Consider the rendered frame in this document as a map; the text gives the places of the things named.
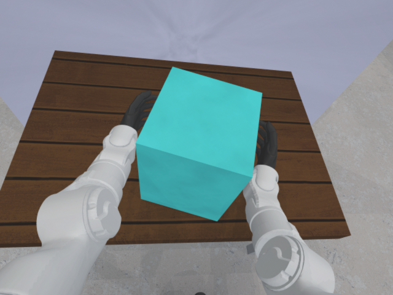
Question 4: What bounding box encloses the left robot upper arm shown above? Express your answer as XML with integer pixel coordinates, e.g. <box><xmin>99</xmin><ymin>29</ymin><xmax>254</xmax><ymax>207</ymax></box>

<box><xmin>0</xmin><ymin>185</ymin><xmax>122</xmax><ymax>295</ymax></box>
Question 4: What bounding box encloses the right robot forearm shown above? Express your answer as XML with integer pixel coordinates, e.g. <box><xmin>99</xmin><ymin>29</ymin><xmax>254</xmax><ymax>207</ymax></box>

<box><xmin>243</xmin><ymin>165</ymin><xmax>308</xmax><ymax>258</ymax></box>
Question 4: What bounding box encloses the table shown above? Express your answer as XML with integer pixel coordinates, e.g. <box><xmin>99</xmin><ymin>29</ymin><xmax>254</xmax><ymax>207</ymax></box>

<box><xmin>0</xmin><ymin>50</ymin><xmax>351</xmax><ymax>254</ymax></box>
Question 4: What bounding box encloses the right robot upper arm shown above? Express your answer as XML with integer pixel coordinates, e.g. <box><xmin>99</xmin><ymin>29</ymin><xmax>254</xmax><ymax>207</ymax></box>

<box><xmin>255</xmin><ymin>235</ymin><xmax>345</xmax><ymax>295</ymax></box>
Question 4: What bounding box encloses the carton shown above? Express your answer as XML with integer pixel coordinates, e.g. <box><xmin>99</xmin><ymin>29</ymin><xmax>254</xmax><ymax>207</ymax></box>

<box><xmin>136</xmin><ymin>67</ymin><xmax>262</xmax><ymax>221</ymax></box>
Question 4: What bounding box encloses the robot left hand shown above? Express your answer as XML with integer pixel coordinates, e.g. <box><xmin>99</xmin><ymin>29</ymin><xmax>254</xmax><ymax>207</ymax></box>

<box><xmin>120</xmin><ymin>90</ymin><xmax>158</xmax><ymax>131</ymax></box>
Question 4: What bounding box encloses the robot right hand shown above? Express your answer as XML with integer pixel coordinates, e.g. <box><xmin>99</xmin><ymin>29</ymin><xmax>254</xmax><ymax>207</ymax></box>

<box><xmin>255</xmin><ymin>120</ymin><xmax>278</xmax><ymax>169</ymax></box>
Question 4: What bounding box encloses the left robot forearm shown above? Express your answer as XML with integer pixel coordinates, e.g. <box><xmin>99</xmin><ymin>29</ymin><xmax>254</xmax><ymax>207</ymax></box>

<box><xmin>36</xmin><ymin>125</ymin><xmax>138</xmax><ymax>238</ymax></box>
